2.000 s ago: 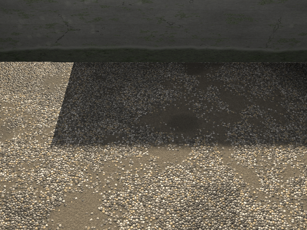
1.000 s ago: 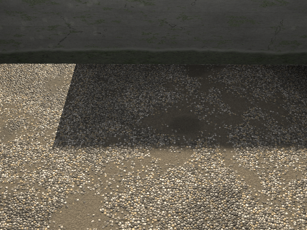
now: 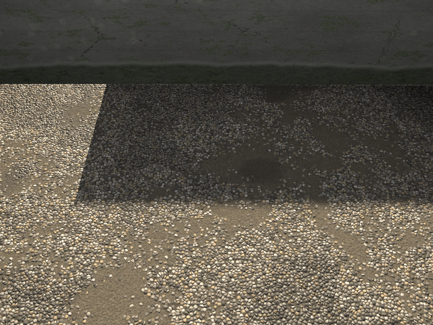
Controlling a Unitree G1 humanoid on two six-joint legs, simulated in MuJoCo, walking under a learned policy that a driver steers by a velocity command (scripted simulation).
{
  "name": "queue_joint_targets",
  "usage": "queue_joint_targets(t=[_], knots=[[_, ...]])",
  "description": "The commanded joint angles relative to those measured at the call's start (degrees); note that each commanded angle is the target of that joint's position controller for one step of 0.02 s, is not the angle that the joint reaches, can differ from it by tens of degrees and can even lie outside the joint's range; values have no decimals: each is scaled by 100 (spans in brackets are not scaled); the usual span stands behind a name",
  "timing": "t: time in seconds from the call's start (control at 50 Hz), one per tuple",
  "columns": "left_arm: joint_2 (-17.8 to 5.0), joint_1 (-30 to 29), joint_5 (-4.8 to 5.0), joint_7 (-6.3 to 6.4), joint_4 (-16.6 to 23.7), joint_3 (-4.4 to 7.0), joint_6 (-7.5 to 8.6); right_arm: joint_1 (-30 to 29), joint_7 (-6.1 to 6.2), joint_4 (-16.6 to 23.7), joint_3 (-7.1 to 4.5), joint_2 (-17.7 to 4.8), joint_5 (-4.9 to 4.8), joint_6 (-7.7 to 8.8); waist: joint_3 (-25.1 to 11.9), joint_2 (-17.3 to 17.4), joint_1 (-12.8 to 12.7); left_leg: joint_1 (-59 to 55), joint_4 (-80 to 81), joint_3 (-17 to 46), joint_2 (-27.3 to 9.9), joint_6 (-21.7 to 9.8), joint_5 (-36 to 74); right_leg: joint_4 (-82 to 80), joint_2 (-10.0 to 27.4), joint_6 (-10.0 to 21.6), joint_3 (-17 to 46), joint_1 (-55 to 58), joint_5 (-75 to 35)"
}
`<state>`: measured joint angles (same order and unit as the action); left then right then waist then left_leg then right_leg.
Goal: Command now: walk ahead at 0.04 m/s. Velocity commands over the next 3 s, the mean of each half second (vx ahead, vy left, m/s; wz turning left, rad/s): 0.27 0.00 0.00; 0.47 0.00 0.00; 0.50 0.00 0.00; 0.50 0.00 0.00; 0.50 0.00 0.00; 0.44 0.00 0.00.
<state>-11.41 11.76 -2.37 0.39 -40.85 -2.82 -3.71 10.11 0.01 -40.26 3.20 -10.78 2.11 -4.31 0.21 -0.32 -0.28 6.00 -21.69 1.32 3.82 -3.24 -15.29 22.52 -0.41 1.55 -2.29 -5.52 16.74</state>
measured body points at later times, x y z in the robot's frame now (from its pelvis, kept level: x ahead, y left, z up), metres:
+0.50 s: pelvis +0.00 +0.00 -0.01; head -0.01 +0.00 +0.44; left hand +0.16 +0.20 -0.11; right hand +0.17 -0.21 -0.11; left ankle -0.04 +0.09 -0.74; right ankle -0.05 -0.10 -0.74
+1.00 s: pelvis +0.00 +0.00 -0.02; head +0.00 +0.00 +0.43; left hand +0.18 +0.20 -0.11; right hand +0.18 -0.20 -0.11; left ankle -0.04 +0.09 -0.74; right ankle -0.05 -0.10 -0.74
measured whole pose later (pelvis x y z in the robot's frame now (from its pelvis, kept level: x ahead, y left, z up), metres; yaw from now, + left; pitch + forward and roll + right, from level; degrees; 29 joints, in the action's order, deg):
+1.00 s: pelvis +0.00 +0.00 -0.02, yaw +0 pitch -2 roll +0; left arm -8.9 8.4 -1.5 0.9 -36.3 -3.4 -3.6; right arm 7.4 0.9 -37.2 3.7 -9.2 1.2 -3.6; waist 0.7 -0.1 -0.3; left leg 9.7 -34.0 1.4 3.4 -2.8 -22.4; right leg 33.2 -0.8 1.6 -2.8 -8.3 23.2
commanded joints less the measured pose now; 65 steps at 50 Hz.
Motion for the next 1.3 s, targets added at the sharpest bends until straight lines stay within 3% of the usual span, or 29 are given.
queue_joint_targets(t=[0.02, 0.04, 0.06, 0.1, 0.18, 0.24, 0.26, 0.28, 0.32, 0.34, 0.36, 0.38, 0.42, 0.52, 0.54, 0.56, 0.58, 0.6, 0.62, 0.64, 0.66, 0.68, 0.76, 0.78, 0.8, 0.82, 0.84, 0.86, 1.3], knots=[[-564, 117, -26, -40, 384, 100, 72, 28, -10, 368, -109, -530, 40, 2, -241, 50, -9, -118, 270, 837, -760, -442, 2338, -223, 548, 455, 699, 78, -1848], [-595, 119, -6, -45, 392, 105, 78, 30, -7, 365, -118, -565, 27, -3, -172, 48, -8, -90, 320, 837, -754, -427, 2213, -271, 545, 443, 701, 39, -1745], [-361, -261, 148, -11, 390, 106, 92, -400, 5, 436, -128, -412, -154, 59, -175, 62, 15, 3, 244, 642, -747, -115, 1632, -287, 544, 155, 571, 3, -1287], [-180, -294, 138, 18, 365, 11, 114, -345, 15, 384, -19, -174, -147, 124, -148, 29, 26, 44, 646, 719, -705, 17, 884, -664, 528, 45, 635, 57, -750], [-398, -115, 99, 54, 188, 42, 155, -165, 45, 209, -52, -371, -110, 199, 8, 38, 5, -39, 679, 709, -694, -15, 1136, -713, 513, 74, 625, 138, -966], [-467, -137, 123, 87, 171, 94, 129, 9, 102, 82, -106, -504, -203, 225, -215, 12, -46, -234, 262, 605, -557, -126, 1225, -429, 435, 177, 470, 133, -902], [-485, -320, 208, 2, 425, 136, 84, -456, 27, 444, -171, -484, -181, 168, -297, -5, -6, -157, -177, 364, -736, -159, 2964, 7, 549, 184, 384, 75, -2686], [-493, -224, 202, -3, 414, 152, 72, -270, 24, 436, -180, -498, -177, 150, -823, -38, 27, -244, -385, 292, -710, -147, 3338, 272, 531, 182, 307, 331, -3112], [-395, -226, 132, 36, 469, 137, 45, -131, 25, 485, -178, -394, -148, 110, -875, -86, 36, -144, -620, 190, -658, -127, 3715, 578, 470, 179, 175, 269, -3462], [-237, -487, 149, 26, 631, 106, 4, -248, 3, 525, -150, -362, -124, 104, -715, 61, 13, -169, -648, 249, -600, -109, 3768, 605, 446, 146, 157, -15, -3206], [-135, -272, 116, 81, 436, 33, 27, -209, 60, 395, -43, -155, -123, 103, -731, 9, -35, -93, -422, 400, -441, -99, 1459, 325, 297, 76, 268, -25, -1072], [-82, -416, 93, 104, 498, -8, 16, -530, 109, 511, -14, -70, -108, 87, -34, 74, -44, 301, -325, 428, -440, -72, 1131, 202, 258, 72, 331, -327, -837], [-197, -461, 79, 110, 512, 3, 35, -469, 123, 497, -20, -190, -84, 86, 165, 58, -2, 552, -303, 484, -425, -72, 805, 237, 267, 116, 376, -352, -652], [-287, -481, 111, 56, 597, 34, 121, -530, 115, 524, -54, -351, -101, 183, -61, 64, 4, 368, -518, 506, -462, -102, 1363, 413, 295, 150, 432, -205, -1191], [-404, -556, 158, 86, 663, 80, 77, -805, 66, 751, -82, -280, -26, 165, -21, -39, 140, 561, -858, 238, -486, -146, 2186, 670, 418, 198, 575, -100, -2597], [-578, -542, 105, 52, 731, 191, 54, -362, 64, 669, -175, -531, -35, 143, -702, -106, 100, 312, -1007, 186, -588, -82, 3253, 1011, 531, 240, 260, 129, -3518], [-232, -485, 112, 97, 715, 94, 60, -67, 134, 428, -126, -420, -134, 161, -862, 22, -18, -31, -913, 441, -404, -102, 2029, 832, 301, 216, 242, 39, -1865], [-122, -527, 104, 77, 717, 16, 88, -584, 123, 661, -51, -174, -122, 144, -321, 65, -17, 216, -795, 432, -418, -73, 1716, 627, 295, 106, 332, -283, -1523], [-118, -620, 118, 66, 749, 24, 77, -729, 134, 687, -35, -171, -121, 157, -257, 37, 3, 272, -756, 471, -460, -71, 1642, 581, 257, 87, 363, -302, -1301], [-288, -671, 148, 97, 778, 75, 24, -941, 82, 862, -65, -168, -40, 128, -94, -34, 140, 577, -1030, 191, -486, -117, 2353, 799, 372, 148, 514, -184, -2611], [-192, -605, 89, 103, 763, 63, 64, -394, 115, 649, -35, -166, -85, 135, -460, -66, 64, 439, -776, 429, -406, -35, 1559, 749, 289, 148, 347, 35, -1631], [-129, -620, 86, 86, 807, 36, 72, -510, 121, 649, -44, -219, -99, 141, -230, 49, 0, 469, -734, 457, -417, -47, 1478, 678, 269, 124, 355, -146, -1414], [-219, -512, 63, 36, 777, 37, 105, -669, 112, 733, -70, -305, -94, 151, -349, 92, 2, 353, -808, 470, -488, -96, 1600, 714, 238, 124, 374, -133, -1337], [-302, -439, 116, 76, 707, 90, 113, -658, 141, 782, -74, -245, -93, 105, -415, 10, 88, 463, -837, 393, -487, -151, 1725, 810, 243, 165, 428, 100, -1658], [-445, -595, 98, 25, 856, 174, 47, -699, 118, 851, -183, -475, -74, 78, -349, -54, 52, 506, -1121, 219, -603, -114, 3412, 1049, 449, 186, 272, -20, -3613], [-181, -614, 104, 100, 853, 102, 58, -184, 149, 561, -132, -400, -110, 124, -839, 80, 23, 30, -1009, 445, -405, -68, 2147, 981, 301, 187, 229, -12, -1908], [-65, -634, 102, 80, 867, 31, 84, -619, 130, 737, -62, -179, -110, 134, -335, 98, -13, 237, -889, 454, -447, -61, 1860, 750, 257, 88, 314, -259, -1567], [-87, -666, 92, 80, 858, 32, 94, -695, 121, 795, -55, -145, -108, 132, -246, 60, 14, 330, -822, 475, -430, -49, 1606, 686, 265, 73, 323, -310, -1343], [-164, -584, 68, 9, 935, 52, 140, -798, 83, 822, -43, -248, -98, 170, -387, 33, 21, 347, -831, 503, -483, -57, 1584, 727, 239, 93, 373, -136, -1301]])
